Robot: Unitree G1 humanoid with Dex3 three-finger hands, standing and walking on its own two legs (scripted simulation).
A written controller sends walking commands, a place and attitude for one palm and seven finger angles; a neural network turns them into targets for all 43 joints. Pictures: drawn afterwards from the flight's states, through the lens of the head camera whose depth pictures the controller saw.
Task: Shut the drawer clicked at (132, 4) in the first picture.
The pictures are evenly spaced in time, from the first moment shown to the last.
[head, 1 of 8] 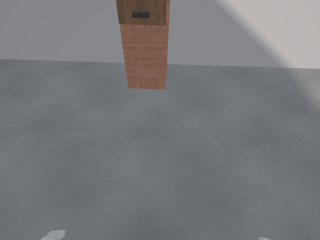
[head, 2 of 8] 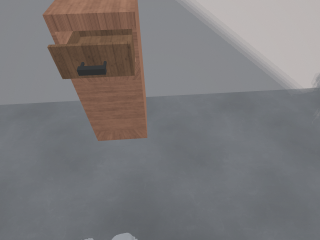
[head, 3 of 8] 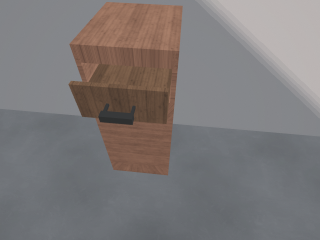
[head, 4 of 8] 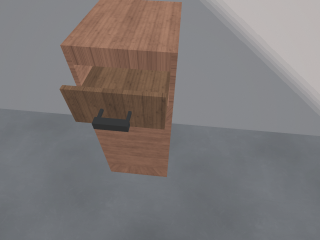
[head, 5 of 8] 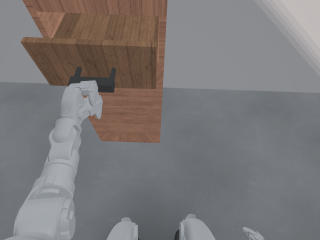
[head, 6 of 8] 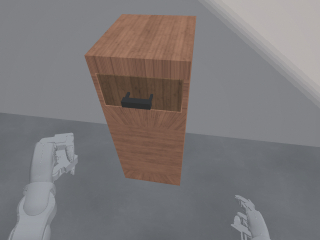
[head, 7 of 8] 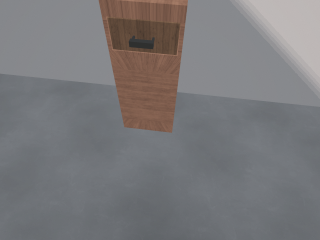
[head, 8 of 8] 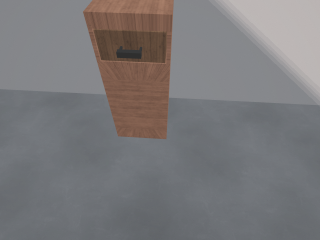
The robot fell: no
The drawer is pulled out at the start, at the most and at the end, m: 0.13 0.13 0.00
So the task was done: yes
